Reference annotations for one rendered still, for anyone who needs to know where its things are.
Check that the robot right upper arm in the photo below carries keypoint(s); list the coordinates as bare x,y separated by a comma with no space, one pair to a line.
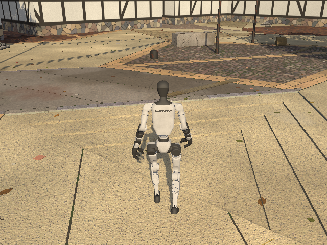
181,115

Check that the robot right hand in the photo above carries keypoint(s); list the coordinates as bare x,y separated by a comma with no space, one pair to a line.
185,140

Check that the right robot forearm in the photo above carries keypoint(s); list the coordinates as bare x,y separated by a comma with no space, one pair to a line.
187,133

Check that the robot torso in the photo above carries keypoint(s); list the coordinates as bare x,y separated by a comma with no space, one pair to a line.
163,123

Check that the robot head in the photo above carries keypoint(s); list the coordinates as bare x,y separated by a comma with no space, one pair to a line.
163,89

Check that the robot left hand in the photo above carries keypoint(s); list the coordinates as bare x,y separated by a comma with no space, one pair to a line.
134,152

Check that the left robot forearm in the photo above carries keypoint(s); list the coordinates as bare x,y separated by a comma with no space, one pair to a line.
138,138

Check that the robot left upper arm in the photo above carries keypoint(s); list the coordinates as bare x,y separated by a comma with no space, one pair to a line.
144,116

